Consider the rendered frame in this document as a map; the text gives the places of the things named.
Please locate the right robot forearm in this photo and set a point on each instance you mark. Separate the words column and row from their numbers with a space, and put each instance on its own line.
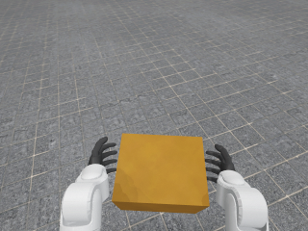
column 245, row 208

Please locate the right robot hand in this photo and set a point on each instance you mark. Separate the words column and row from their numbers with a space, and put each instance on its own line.
column 224, row 163

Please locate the left robot hand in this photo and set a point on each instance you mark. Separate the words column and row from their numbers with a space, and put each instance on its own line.
column 97, row 156

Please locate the left robot forearm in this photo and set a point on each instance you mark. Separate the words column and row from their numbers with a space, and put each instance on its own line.
column 81, row 208

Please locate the carton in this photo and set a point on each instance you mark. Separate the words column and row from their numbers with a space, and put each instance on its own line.
column 161, row 173

